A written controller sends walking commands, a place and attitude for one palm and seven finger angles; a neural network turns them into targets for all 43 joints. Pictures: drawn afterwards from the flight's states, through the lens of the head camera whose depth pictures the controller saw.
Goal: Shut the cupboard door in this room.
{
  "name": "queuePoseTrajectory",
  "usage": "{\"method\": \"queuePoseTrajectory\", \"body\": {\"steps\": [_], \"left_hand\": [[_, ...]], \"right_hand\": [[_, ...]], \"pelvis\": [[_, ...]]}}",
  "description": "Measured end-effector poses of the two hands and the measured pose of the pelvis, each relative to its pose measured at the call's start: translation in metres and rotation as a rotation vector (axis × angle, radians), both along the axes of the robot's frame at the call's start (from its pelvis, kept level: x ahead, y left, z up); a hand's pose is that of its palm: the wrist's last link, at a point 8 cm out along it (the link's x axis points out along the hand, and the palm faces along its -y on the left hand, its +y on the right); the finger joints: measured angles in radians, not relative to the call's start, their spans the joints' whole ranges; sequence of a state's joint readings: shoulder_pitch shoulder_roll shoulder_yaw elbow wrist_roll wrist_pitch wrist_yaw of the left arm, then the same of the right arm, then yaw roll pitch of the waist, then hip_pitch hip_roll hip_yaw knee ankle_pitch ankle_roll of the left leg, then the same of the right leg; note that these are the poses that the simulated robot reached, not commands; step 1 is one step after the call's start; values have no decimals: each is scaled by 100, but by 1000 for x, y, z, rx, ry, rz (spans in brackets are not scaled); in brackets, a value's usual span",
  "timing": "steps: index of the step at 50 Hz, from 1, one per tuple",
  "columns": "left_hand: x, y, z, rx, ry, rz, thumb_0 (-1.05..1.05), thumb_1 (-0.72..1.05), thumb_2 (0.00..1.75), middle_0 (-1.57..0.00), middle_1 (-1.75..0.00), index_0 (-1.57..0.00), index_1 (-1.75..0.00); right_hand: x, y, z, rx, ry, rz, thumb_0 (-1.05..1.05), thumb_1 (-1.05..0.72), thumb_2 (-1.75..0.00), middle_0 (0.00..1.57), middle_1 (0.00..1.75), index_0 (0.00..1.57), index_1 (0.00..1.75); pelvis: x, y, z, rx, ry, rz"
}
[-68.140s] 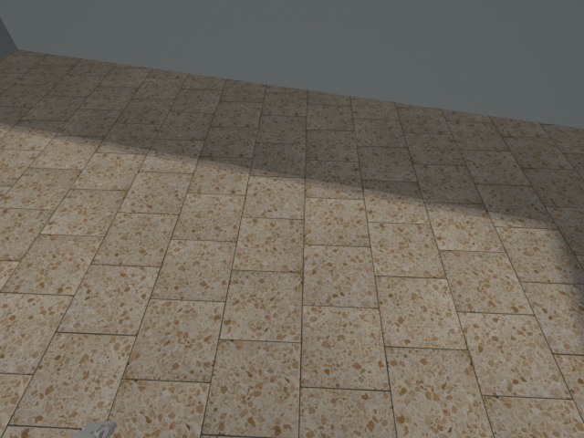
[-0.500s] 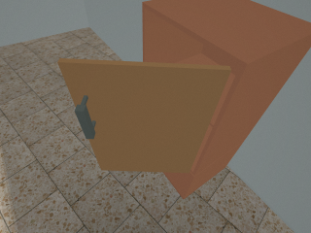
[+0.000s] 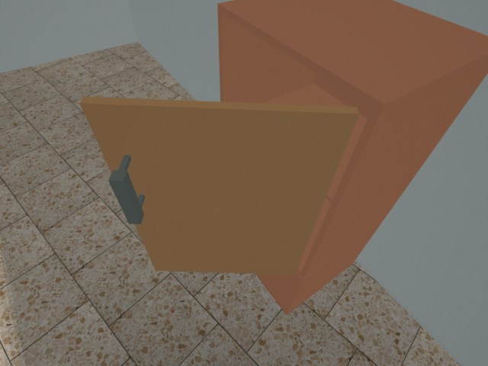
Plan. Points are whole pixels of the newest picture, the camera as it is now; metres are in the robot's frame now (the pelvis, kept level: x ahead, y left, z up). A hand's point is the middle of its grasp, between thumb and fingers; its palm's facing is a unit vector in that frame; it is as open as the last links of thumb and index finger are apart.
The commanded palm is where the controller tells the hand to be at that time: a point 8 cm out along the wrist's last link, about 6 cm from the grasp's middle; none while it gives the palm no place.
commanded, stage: look again from close up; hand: left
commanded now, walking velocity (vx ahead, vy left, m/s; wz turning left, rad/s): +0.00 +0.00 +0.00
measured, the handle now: (131, 190) +0.40 +0.24 +0.04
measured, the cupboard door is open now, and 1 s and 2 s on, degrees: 54 54 54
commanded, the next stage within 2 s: raise the hand and make a fist in 0.30 s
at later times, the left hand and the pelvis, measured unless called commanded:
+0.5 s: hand out of the picture +0.09 +0.19 -0.11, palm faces +0.21 -0.96 -0.20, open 7.3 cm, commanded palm +0.10 +0.23 -0.07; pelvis +0.00 -0.01 -0.01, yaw +1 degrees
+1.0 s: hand (137, 364) +0.13 +0.17 -0.03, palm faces +0.05 -1.00 -0.06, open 5.3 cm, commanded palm +0.11 +0.22 -0.03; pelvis -0.06 -0.03 -0.11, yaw +2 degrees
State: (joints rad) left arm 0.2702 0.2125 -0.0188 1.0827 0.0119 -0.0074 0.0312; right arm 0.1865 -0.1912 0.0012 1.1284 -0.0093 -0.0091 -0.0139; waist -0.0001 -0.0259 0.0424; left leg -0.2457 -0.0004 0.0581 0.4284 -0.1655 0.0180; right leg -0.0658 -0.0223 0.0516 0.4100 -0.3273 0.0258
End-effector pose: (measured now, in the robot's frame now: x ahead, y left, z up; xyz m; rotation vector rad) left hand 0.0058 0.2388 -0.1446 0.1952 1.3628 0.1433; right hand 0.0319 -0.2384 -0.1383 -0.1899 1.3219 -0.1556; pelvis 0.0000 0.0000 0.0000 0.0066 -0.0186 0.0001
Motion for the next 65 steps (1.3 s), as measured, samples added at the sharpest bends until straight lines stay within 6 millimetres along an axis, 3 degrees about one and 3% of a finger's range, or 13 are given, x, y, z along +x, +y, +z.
{"method": "queuePoseTrajectory", "body": {"steps": [21, 23, 28, 30, 32, 35, 40, 44, 49, 55, 60, 65], "left_hand": [[-12, -12, -2, -11, 30, 25, 0, 91, 90, -20, -30, -20, -30], [18, -4, 16, -1, -165, 116, 1, 91, 90, -20, -30, -21, -30], [123, -3, 111, 31, -908, 70, 1, 91, 90, -23, -32, -23, -32], [150, -6, 131, -3, -1132, 23, 1, 91, 90, -24, -34, -25, -35], [160, -11, 139, -62, -1312, -49, 1, 91, 90, -27, -37, -27, -37], [150, -20, 125, -146, -1433, -160, 0, 91, 90, -31, -42, -31, -42], [102, -20, 82, -186, -1276, -90, 0, 91, 90, -40, -51, -40, -51], [79, -15, 88, -89, -1282, -49, 1, 90, 90, -47, -59, -47, -59], [97, -19, 117, -83, -1422, -134, 2, 90, 90, -56, -69, -56, -69], [130, -21, 119, -173, -1300, -167, 1, 90, 90, -67, -81, -67, -81], [135, -7, 129, -132, -1286, -122, 1, 90, 90, -76, -91, -76, -91], [135, -1, 138, -120, -1345, -127, 1, 90, 90, -85, -101, -85, -101]], "right_hand": [[7, 3, -2, 12, -1, 7, 0, -90, -90, 20, 30, 20, 30], [14, 1, 4, -19, -109, 16, 0, -90, -90, 20, 30, 20, 30], [51, -9, 18, -30, -472, 54, 1, -90, -90, 20, 30, 20, 30], [69, -16, 19, -30, -573, 74, 1, -90, -90, 20, 30, 20, 30], [86, -22, 18, -35, -656, 99, 1, -90, -90, 20, 30, 20, 30], [109, -32, 14, -49, -757, 126, 1, -90, -90, 20, 30, 20, 30], [133, -34, 10, -65, -847, 152, 1, -90, -90, 20, 30, 20, 30], [137, -23, 3, -60, -853, 192, 1, -90, -90, 20, 30, 20, 30], [123, -6, -16, -20, -792, 205, 1, -90, -90, 20, 30, 20, 30], [90, 2, -27, 12, -684, 103, 1, -90, -90, 20, 30, 20, 30], [70, -3, -22, -17, -629, 55, 1, -90, -90, 20, 30, 20, 30], [69, -10, -17, -58, -613, 73, 1, -90, -90, 20, 30, 20, 30]], "pelvis": [[4, -3, 0, -3, 6, 6], [1, -4, -3, -1, 5, 12], [-11, -9, -17, 9, 59, 41], [-21, -12, -29, -1, 104, 36], [-30, -16, -45, -3, 155, 22], [-41, -23, -71, -1, 204, 9], [-50, -28, -98, -13, 213, 23], [-52, -31, -104, -40, 212, 37], [-56, -32, -106, -65, 216, 45], [-51, -26, -94, -56, 215, 30], [-43, -17, -83, -46, 215, 15], [-40, -8, -81, -50, 214, 17]]}}
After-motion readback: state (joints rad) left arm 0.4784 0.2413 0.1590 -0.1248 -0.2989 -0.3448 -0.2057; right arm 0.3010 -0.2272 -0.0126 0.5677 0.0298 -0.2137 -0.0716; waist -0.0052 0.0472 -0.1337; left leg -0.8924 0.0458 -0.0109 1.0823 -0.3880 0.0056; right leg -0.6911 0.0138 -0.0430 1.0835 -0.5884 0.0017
